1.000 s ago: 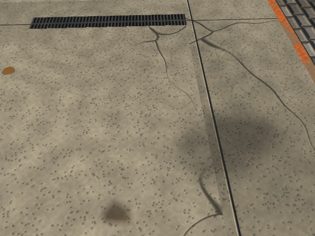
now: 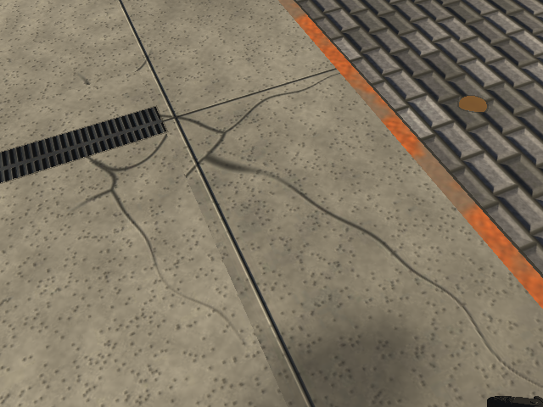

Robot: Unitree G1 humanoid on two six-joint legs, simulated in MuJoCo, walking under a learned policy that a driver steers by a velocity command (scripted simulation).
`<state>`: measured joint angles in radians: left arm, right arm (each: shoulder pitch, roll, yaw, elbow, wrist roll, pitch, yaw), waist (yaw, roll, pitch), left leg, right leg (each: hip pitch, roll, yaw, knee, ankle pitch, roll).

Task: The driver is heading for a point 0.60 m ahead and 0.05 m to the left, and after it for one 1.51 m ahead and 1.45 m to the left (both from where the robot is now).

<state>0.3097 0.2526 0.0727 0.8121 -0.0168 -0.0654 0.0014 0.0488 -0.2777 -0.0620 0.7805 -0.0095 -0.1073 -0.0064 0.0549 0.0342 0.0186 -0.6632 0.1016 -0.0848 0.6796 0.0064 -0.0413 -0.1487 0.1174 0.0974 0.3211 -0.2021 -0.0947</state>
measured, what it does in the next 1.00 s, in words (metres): walks ahead: left foot, then right foot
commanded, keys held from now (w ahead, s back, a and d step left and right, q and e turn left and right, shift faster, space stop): w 0.64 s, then w+q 0.36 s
